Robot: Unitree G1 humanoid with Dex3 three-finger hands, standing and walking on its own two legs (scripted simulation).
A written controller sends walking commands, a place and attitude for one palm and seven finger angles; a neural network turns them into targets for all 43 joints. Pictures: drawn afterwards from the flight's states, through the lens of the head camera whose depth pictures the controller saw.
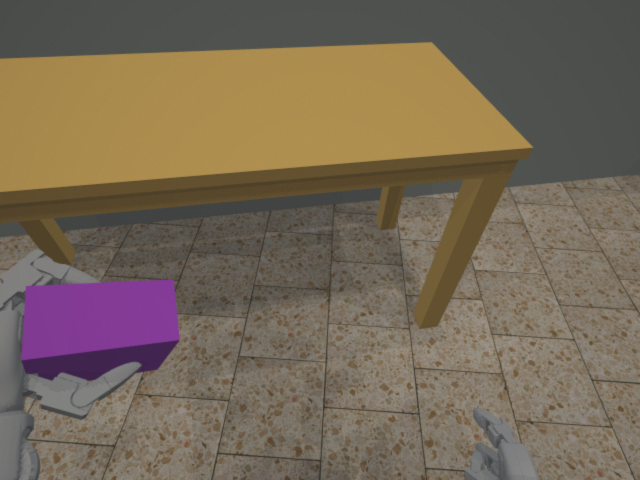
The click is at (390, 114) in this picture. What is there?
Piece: table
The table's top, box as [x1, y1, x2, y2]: [0, 42, 532, 204]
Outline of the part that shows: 532,147 431,42 0,59 0,204 527,158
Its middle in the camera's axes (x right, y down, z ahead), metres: -0.31 -0.33 +0.95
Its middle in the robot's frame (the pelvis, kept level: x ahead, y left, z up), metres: +0.92 +0.36 -0.01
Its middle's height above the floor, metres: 0.77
